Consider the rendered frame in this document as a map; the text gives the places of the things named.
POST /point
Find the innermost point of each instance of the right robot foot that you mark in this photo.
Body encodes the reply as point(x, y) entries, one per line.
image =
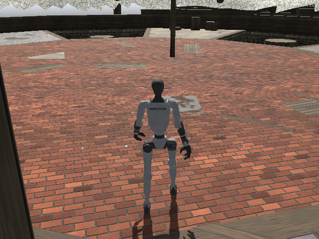
point(173, 191)

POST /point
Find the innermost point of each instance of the robot foot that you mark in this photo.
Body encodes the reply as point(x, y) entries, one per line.
point(147, 209)
point(173, 191)

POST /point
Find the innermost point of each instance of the left robot forearm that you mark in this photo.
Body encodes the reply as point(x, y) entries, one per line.
point(136, 129)

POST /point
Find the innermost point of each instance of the right robot forearm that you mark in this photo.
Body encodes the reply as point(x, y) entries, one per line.
point(182, 135)

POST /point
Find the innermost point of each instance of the robot left hand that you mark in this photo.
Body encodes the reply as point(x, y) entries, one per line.
point(137, 138)

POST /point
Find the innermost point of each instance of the left robot upper arm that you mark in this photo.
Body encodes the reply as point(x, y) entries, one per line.
point(140, 113)

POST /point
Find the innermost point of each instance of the left robot foot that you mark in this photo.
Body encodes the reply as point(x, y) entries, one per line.
point(147, 209)

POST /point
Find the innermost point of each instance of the right robot upper arm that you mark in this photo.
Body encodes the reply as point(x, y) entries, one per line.
point(176, 113)

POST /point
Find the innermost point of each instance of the robot right hand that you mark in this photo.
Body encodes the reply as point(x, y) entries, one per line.
point(188, 150)

